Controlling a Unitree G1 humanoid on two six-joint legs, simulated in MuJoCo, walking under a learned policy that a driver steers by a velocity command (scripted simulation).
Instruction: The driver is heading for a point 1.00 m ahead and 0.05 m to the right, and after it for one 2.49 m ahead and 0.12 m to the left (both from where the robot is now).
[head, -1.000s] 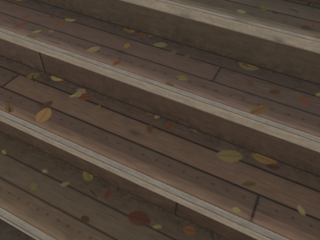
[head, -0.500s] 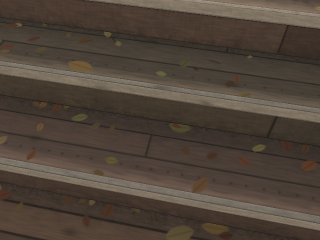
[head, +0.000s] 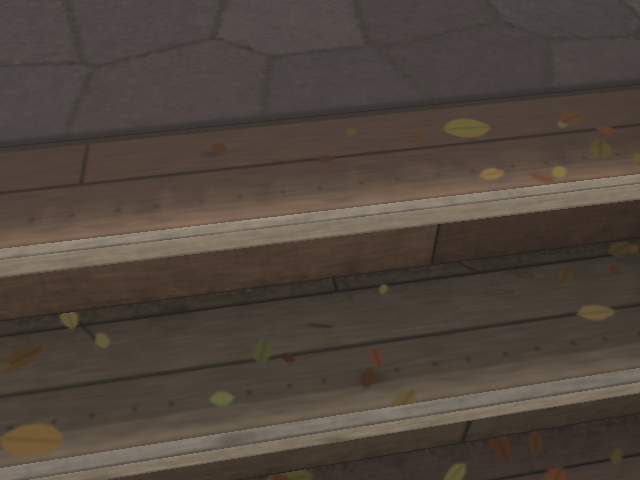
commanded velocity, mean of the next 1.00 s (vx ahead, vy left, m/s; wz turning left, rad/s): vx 0.50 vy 0.00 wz -0.36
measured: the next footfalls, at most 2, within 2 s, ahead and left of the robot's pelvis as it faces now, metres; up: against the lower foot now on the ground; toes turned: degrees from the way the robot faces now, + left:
right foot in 0.28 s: +0.34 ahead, -0.14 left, +0.18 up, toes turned -13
left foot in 0.72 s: +0.61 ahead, +0.03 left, +0.35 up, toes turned -18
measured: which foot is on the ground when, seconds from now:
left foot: down 0.00-0.32, up 0.34-0.70, down 0.72-1.00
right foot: up 0.00-0.26, down 0.28-0.74, up 0.76-1.00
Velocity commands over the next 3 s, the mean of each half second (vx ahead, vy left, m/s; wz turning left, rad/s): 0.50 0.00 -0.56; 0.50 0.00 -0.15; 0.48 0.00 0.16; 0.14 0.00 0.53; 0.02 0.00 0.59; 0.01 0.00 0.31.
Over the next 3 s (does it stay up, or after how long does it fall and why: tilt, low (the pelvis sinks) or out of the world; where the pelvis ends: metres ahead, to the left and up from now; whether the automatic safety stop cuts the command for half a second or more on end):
stays up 1.01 -0.23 0.55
